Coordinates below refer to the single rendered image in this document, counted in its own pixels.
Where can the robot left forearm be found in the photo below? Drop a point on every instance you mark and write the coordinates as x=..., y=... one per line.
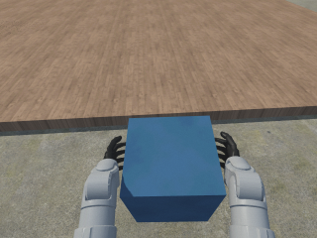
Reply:
x=99, y=202

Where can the robot right forearm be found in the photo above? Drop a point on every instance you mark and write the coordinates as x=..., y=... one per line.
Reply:
x=249, y=217

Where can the right robot hand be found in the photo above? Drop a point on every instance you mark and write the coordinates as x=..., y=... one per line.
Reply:
x=230, y=149

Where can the left robot hand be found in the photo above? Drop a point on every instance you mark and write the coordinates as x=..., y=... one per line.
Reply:
x=112, y=152

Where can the carton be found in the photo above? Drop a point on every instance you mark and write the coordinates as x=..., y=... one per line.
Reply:
x=171, y=170

